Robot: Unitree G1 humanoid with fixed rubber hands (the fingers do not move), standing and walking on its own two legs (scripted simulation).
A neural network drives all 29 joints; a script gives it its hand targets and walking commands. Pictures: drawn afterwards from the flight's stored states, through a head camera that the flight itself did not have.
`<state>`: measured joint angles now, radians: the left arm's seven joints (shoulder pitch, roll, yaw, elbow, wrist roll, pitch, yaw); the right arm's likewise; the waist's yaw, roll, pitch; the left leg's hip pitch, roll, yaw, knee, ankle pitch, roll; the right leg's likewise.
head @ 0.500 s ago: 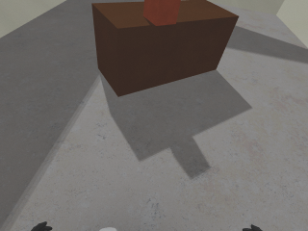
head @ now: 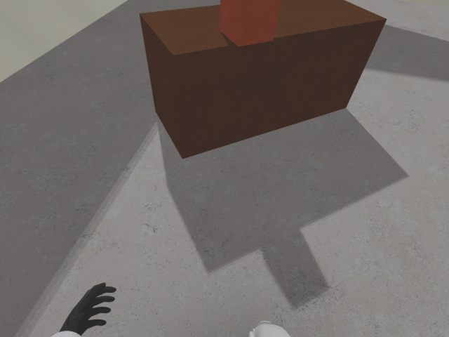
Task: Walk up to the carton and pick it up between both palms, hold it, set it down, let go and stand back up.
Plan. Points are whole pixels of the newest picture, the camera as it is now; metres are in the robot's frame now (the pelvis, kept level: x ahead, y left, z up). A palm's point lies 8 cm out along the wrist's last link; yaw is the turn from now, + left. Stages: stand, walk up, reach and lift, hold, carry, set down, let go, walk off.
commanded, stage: walk up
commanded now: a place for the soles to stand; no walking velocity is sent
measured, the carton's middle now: (248, 7) +1.49 -0.14 +0.04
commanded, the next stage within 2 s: none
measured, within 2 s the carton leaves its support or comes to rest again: neither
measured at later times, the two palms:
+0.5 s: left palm (104, 311) +0.20 +0.23 -0.13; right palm (337, 210) +0.40 -0.28 -0.04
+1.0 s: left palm (166, 218) +0.40 +0.13 -0.09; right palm (335, 146) +0.65 -0.36 -0.07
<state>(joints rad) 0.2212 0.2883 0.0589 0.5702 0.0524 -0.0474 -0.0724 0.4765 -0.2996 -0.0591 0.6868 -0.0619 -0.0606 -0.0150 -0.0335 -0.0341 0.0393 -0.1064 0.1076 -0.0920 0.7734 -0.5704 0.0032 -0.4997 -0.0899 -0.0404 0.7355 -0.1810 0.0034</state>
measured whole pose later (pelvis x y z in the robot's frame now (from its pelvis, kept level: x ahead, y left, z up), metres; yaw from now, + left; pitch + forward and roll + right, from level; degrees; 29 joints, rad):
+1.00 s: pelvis +0.44 -0.16 +0.01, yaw +22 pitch -4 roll -1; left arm 0.32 0.32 0.03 0.64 0.05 0.00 -0.03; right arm 0.28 -0.29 -0.06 0.60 -0.02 -0.02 -0.03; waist 0.05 0.02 0.10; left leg -0.55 0.03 0.02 1.15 -0.50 0.01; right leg -0.33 -0.10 -0.20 0.79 -0.39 -0.03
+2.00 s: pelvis +0.82 -0.31 +0.01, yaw +26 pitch -4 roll +2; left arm 0.28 0.32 0.05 0.60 0.05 0.08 -0.08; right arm 0.33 -0.27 -0.04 0.63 -0.07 -0.06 -0.08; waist 0.00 -0.11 0.10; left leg -0.27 0.10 0.08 0.70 -0.37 0.00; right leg -0.58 -0.13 0.01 1.07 -0.38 0.04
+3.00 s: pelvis +0.99 -0.38 +0.03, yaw +37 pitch -2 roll +0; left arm 0.32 0.31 -0.01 0.58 0.00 0.01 -0.01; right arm 0.17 -0.28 0.00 0.76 0.00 0.02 0.02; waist 0.00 0.01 0.05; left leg -0.29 -0.02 -0.04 0.56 -0.24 0.01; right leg -0.18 -0.07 -0.30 0.55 -0.32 -0.04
